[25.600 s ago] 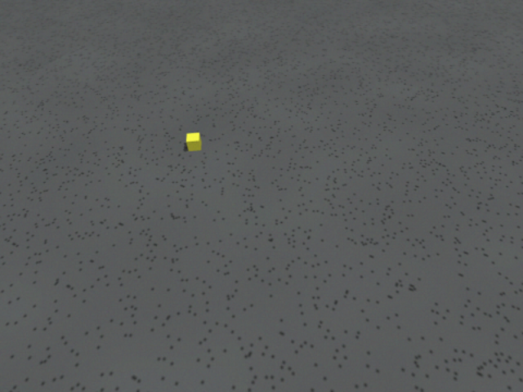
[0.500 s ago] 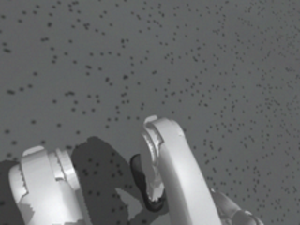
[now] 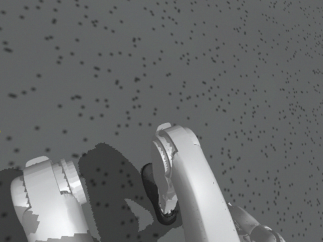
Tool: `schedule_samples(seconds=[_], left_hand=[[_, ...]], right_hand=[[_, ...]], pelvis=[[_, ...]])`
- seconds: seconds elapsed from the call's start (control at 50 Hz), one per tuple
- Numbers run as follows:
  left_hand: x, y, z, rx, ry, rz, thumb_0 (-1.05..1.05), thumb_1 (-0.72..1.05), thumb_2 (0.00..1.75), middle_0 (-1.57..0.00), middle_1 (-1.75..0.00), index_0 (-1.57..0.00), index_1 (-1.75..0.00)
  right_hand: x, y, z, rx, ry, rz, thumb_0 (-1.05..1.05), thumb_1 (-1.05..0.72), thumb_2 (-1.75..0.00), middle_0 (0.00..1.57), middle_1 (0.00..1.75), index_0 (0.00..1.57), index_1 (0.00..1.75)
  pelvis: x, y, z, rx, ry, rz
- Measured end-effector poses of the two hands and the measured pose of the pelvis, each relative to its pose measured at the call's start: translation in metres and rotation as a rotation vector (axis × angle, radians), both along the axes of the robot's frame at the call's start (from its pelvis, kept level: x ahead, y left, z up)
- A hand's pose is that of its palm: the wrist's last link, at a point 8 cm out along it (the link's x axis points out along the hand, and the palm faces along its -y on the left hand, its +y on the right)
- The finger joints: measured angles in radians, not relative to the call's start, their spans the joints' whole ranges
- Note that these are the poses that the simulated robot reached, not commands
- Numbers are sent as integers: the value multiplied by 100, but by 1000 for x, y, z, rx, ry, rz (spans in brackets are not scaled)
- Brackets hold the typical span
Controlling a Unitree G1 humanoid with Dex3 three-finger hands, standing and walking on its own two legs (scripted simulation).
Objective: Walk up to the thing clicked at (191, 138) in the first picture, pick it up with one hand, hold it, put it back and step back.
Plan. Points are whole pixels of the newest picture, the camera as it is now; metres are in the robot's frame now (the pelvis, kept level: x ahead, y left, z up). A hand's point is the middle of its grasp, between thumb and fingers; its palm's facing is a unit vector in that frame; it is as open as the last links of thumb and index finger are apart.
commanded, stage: withdraw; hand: left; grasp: from above
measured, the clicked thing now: out of the picture +0.43 +0.33 -0.26
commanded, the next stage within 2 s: home in 1.08 s
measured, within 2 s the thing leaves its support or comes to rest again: rests again in 0.38 s
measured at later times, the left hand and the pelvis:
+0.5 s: hand out of the picture +0.43 +0.37 -0.12, palm faces -0.26 -0.06 -0.97, open 13.4 cm; pelvis +0.01 +0.00 +0.02, yaw +2 degrees
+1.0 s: hand out of the picture +0.38 +0.34 -0.11, palm faces -0.49 -0.11 -0.87, open 12.9 cm; pelvis -0.02 -0.01 +0.05, yaw +6 degrees
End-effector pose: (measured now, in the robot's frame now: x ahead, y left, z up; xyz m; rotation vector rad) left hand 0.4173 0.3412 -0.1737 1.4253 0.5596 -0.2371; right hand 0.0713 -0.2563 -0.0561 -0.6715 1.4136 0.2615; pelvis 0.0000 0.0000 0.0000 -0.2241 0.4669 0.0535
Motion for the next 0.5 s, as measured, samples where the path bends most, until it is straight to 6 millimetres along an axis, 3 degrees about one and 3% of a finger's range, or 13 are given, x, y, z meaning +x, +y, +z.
schedule_samples(seconds=[0.3, 0.38, 0.5], left_hand=[[7, -8, 15, 23, -138, -30, 0, -37, 89, -19, -90, -20, -89], [12, 3, 42, 62, -241, 54, 0, -37, 88, -19, -89, -20, -88], [9, 27, 107, 157, -225, 150, 0, -37, 88, -19, -88, -20, -87]], right_hand=[[-5, -2, 1, -4, -18, -9, 0, -90, -89, 20, 30, 20, 30], [2, -1, -1, 33, -39, -43, 1, -90, -89, 20, 30, 20, 30], [25, 1, -4, 105, -98, -143, 1, -90, -89, 20, 30, 20, 30]], pelvis=[[-1, 0, -3, 4, -1, -9], [2, 0, 2, 8, 30, -6], [5, -1, 21, 29, 103, 18]])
